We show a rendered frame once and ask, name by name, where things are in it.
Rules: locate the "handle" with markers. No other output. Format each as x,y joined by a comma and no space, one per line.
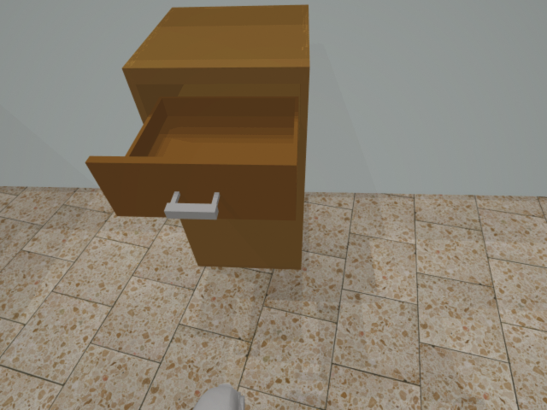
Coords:
193,211

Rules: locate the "left robot thigh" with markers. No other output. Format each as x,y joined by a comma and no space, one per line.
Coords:
220,398

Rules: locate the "drawer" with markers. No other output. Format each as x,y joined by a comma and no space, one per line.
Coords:
243,147

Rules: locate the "cabinet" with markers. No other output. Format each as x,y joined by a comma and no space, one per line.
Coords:
232,51

